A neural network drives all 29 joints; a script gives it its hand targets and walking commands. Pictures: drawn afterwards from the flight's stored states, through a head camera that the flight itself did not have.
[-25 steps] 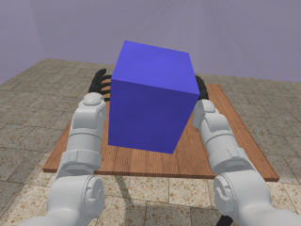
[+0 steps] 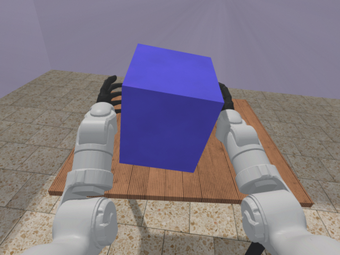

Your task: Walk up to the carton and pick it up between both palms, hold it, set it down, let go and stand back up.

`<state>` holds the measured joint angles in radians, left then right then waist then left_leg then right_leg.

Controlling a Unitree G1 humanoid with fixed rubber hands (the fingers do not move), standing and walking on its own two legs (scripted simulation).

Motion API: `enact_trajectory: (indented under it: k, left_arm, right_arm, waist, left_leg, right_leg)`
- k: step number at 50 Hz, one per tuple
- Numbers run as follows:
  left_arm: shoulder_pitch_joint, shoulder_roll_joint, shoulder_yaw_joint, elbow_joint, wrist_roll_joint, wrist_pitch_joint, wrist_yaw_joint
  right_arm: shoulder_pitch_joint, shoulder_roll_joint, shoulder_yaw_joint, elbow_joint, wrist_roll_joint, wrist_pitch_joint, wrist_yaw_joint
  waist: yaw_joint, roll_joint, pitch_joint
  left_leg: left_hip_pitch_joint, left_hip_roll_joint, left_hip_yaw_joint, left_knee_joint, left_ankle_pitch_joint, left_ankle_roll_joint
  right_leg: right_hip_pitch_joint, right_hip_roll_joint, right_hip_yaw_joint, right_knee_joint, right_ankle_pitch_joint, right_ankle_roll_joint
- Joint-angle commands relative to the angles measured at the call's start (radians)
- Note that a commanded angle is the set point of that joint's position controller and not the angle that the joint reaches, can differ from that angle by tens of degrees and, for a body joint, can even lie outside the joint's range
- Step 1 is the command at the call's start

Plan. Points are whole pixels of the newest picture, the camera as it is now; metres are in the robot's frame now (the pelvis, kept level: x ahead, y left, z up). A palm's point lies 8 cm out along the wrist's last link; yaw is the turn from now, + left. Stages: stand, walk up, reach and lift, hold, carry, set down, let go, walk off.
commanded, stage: hold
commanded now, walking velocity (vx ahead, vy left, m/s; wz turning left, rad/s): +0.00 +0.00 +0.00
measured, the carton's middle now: (166, 108) +0.40 +0.01 +0.21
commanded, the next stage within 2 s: none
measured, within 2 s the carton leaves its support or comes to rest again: neither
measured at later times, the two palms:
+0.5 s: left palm (104, 110) +0.36 +0.15 +0.23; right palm (224, 113) +0.36 -0.13 +0.23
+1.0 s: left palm (104, 111) +0.36 +0.15 +0.23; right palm (224, 112) +0.36 -0.13 +0.23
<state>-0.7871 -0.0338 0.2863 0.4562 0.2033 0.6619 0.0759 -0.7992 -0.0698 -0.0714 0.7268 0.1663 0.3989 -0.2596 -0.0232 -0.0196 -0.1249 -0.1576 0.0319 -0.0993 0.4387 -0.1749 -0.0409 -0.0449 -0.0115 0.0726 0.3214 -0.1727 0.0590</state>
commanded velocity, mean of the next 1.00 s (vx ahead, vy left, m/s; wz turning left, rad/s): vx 0.00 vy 0.00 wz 0.00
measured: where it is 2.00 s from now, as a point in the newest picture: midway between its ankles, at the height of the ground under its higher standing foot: outside the picture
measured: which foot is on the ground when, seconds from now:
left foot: down 0.00-1.00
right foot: down 0.00-1.00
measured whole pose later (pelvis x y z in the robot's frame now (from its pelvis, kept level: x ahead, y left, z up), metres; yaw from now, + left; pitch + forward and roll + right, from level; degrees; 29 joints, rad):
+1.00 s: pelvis +0.00 +0.00 +0.00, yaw +0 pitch -7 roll -2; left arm -0.79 -0.03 0.29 0.46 0.22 0.70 0.06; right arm -0.83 -0.07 -0.09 0.73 0.17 0.46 -0.26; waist -0.02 -0.02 -0.12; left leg -0.16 0.03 -0.10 0.44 -0.17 -0.04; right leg -0.04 -0.01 0.07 0.32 -0.17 0.06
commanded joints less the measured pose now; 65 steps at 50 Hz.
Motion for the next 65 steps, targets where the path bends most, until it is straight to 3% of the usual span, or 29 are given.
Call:
enact_trajectory:
  k: [1, 6, 12, 20, 21, 24, 25, 29, 40, 42, 46, 52, 57, 58, 60, 63, 65]
  left_arm:
    - [-0.715, -0.66, -0.378, -0.109, -0.022, -0.01, -0.197]
    - [-0.793, -0.676, -0.41, -0.139, -0.068, -0.026, -0.188]
    - [-0.803, -0.719, -0.468, -0.184, -0.106, -0.03, -0.162]
    - [-0.8, -0.7, -0.436, -0.169, -0.088, -0.015, -0.165]
    - [-0.821, -0.689, -0.441, -0.166, -0.089, -0.015, -0.167]
    - [-0.797, -0.69, -0.421, -0.15, -0.075, -0.013, -0.172]
    - [-0.805, -0.697, -0.432, -0.162, -0.082, -0.014, -0.172]
    - [-0.824, -0.7, -0.437, -0.171, -0.084, -0.017, -0.168]
    - [-0.819, -0.691, -0.431, -0.178, -0.085, -0.013, -0.171]
    - [-0.825, -0.693, -0.433, -0.189, -0.09, -0.017, -0.169]
    - [-0.823, -0.7, -0.45, -0.192, -0.094, -0.012, -0.167]
    - [-0.832, -0.679, -0.428, -0.178, -0.083, -0.013, -0.166]
    - [-0.818, -0.69, -0.449, -0.2, -0.099, -0.013, -0.166]
    - [-0.82, -0.684, -0.45, -0.224, -0.101, -0.015, -0.166]
    - [-0.803, -0.696, -0.44, -0.196, -0.087, -0.006, -0.168]
    - [-0.797, -0.685, -0.435, -0.203, -0.091, -0.007, -0.171]
    - [-0.819, -0.679, -0.435, -0.206, -0.083, -0.007, -0.17]
  right_arm:
    - [-0.984, 0.621, 0.315, -0.32, 0.181, -0.03, 0.128]
    - [-1.089, 0.66, 0.346, -0.411, 0.197, -0.042, 0.133]
    - [-1.096, 0.674, 0.372, -0.467, 0.223, -0.042, 0.13]
    - [-1.077, 0.668, 0.361, -0.417, 0.232, -0.021, 0.125]
    - [-1.077, 0.663, 0.345, -0.397, 0.22, -0.02, 0.128]
    - [-1.071, 0.657, 0.343, -0.382, 0.219, -0.017, 0.131]
    - [-1.058, 0.664, 0.337, -0.381, 0.219, -0.015, 0.131]
    - [-1.074, 0.68, 0.347, -0.388, 0.224, -0.015, 0.132]
    - [-1.04, 0.668, 0.335, -0.37, 0.218, -0.005, 0.131]
    - [-1.076, 0.677, 0.359, -0.393, 0.234, -0.007, 0.132]
    - [-1.065, 0.669, 0.349, -0.406, 0.234, -0.007, 0.129]
    - [-1.07, 0.678, 0.358, -0.389, 0.233, -0.003, 0.13]
    - [-1.063, 0.674, 0.363, -0.409, 0.244, -0.003, 0.125]
    - [-1.046, 0.684, 0.367, -0.413, 0.242, -0.002, 0.125]
    - [-1.03, 0.673, 0.353, -0.387, 0.236, 0.005, 0.126]
    - [-1.067, 0.682, 0.371, -0.436, 0.241, -0.003, 0.126]
    - [-1.048, 0.678, 0.355, -0.389, 0.242, 0.003, 0.127]
  waist:
    - [-0.037, 0.031, -0.22]
    - [-0.028, 0.027, -0.343]
    - [-0.032, 0.053, -0.41]
    - [-0.018, 0.049, -0.343]
    - [-0.034, 0.048, -0.342]
    - [-0.021, 0.038, -0.326]
    - [-0.034, 0.048, -0.336]
    - [-0.018, 0.047, -0.35]
    - [-0.035, 0.047, -0.338]
    - [-0.016, 0.037, -0.374]
    - [-0.034, 0.056, -0.359]
    - [-0.016, 0.043, -0.364]
    - [-0.028, 0.053, -0.372]
    - [-0.031, 0.033, -0.379]
    - [-0.029, 0.054, -0.341]
    - [-0.018, 0.029, -0.368]
    - [-0.022, 0.048, -0.353]
  left_leg:
    - [0.137, -0.057, 0.087, -0.128, 0.107, 0.014]
    - [0.153, -0.062, 0.091, -0.119, 0.109, 0.018]
    - [0.208, -0.061, 0.084, -0.086, 0.209, 0.003]
    - [0.176, -0.064, 0.089, -0.099, 0.168, 0.003]
    - [0.168, -0.06, 0.086, -0.107, 0.136, 0.003]
    - [0.164, -0.058, 0.086, -0.113, 0.139, 0.004]
    - [0.163, -0.059, 0.086, -0.108, 0.138, 0.004]
    - [0.162, -0.061, 0.088, -0.102, 0.159, 0.003]
    - [0.166, -0.063, 0.086, -0.106, 0.145, 0.005]
    - [0.177, -0.064, 0.092, -0.103, 0.165, 0.006]
    - [0.172, -0.065, 0.087, -0.097, 0.169, 0.0]
    - [0.173, -0.067, 0.091, -0.103, 0.157, 0.007]
    - [0.176, -0.068, 0.089, -0.094, 0.19, 0.001]
    - [0.183, -0.068, 0.089, -0.091, 0.21, 0.003]
    - [0.174, -0.069, 0.088, -0.097, 0.193, -0.001]
    - [0.166, -0.069, 0.093, -0.097, 0.19, 0.008]
    - [0.164, -0.071, 0.093, -0.099, 0.175, 0.004]
  right_leg:
    - [0.04, 0.107, -0.101, -0.095, -0.016, -0.036]
    - [0.043, 0.106, -0.101, -0.087, -0.009, -0.031]
    - [0.034, 0.118, -0.1, -0.078, 0.065, -0.033]
    - [0.022, 0.113, -0.099, -0.087, 0.014, -0.033]
    - [0.018, 0.111, -0.102, -0.085, -0.004, -0.034]
    - [0.019, 0.114, -0.103, -0.085, -0.004, -0.034]
    - [0.024, 0.112, -0.098, -0.083, 0.005, -0.035]
    - [0.033, 0.113, -0.099, -0.077, 0.015, -0.031]
    - [0.028, 0.109, -0.098, -0.08, 0.01, -0.031]
    - [0.026, 0.112, -0.101, -0.078, 0.017, -0.026]
    - [0.02, 0.114, -0.099, -0.076, 0.018, -0.03]
    - [0.025, 0.111, -0.097, -0.082, 0.005, -0.028]
    - [0.028, 0.114, -0.096, -0.078, 0.033, -0.029]
    - [0.041, 0.115, -0.098, -0.076, 0.058, -0.025]
    - [0.037, 0.115, -0.097, -0.079, 0.036, -0.029]
    - [0.056, 0.115, -0.098, -0.076, 0.042, -0.024]
    - [0.036, 0.113, -0.096, -0.074, 0.028, -0.025]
